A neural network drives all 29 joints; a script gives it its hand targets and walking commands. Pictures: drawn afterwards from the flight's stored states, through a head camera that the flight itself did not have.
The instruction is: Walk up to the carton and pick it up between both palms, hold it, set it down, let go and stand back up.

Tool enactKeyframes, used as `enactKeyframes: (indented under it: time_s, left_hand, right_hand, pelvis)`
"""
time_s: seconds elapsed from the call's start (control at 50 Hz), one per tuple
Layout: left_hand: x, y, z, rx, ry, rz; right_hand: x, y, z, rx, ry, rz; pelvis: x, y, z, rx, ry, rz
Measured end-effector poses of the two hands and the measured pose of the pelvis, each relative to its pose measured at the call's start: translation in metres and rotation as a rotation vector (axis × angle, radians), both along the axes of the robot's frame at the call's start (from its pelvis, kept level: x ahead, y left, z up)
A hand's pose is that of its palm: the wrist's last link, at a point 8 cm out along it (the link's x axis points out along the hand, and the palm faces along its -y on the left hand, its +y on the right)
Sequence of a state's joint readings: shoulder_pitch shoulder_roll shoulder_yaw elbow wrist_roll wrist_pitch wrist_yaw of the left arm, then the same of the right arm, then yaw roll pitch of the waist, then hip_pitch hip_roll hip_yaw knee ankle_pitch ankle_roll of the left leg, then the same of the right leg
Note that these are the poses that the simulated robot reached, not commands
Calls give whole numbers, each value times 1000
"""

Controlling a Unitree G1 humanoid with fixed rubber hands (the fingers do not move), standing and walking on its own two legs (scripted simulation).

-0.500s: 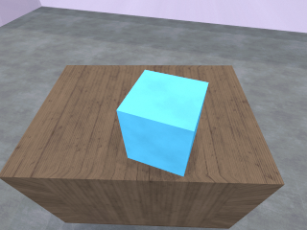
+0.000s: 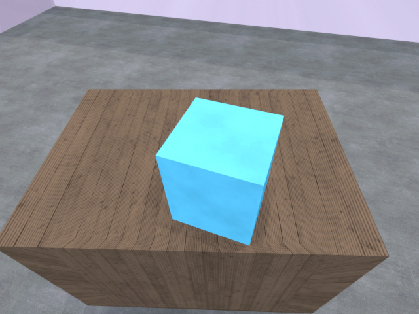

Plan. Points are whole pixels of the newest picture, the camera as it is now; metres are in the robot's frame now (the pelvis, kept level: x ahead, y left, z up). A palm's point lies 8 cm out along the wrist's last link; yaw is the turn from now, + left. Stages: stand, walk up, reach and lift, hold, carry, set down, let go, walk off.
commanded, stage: stand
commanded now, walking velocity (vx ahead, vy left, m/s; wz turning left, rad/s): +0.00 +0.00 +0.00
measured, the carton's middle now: (222, 172) +0.43 -0.01 -0.01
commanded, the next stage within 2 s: none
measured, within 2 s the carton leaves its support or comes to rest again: neither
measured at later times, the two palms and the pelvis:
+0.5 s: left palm out of the picture +0.00 +0.23 -0.13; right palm out of the picture +0.01 -0.23 -0.14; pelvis +0.01 +0.00 +0.00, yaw +0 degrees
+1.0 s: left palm out of the picture +0.01 +0.22 -0.14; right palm out of the picture +0.01 -0.23 -0.15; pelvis +0.01 +0.00 +0.00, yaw +0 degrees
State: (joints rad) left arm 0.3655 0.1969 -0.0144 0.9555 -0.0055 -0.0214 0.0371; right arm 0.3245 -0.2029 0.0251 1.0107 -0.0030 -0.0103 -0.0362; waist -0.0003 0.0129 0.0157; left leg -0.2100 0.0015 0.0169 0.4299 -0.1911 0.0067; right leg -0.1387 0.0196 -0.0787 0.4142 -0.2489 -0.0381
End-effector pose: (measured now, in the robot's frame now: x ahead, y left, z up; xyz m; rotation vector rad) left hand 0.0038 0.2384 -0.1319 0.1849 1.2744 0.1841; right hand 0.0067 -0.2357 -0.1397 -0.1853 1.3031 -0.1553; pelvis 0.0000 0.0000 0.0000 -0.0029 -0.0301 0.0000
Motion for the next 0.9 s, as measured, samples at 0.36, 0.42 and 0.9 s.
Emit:
enactKeyframes:
  time_s: [0.36,0.42,0.9]
  left_hand:
    - [-2,-7,-2,-8,37,11]
    - [-2,-8,-2,-7,41,12]
    - [3,-13,-3,-12,59,14]
  right_hand:
    - [-1,3,-2,6,32,-6]
    - [-1,4,-4,10,35,-5]
    - [3,9,-6,21,52,-7]
  pelvis:
    - [6,-2,1,1,3,1]
    - [7,-2,1,1,3,2]
    - [14,-2,1,3,3,3]
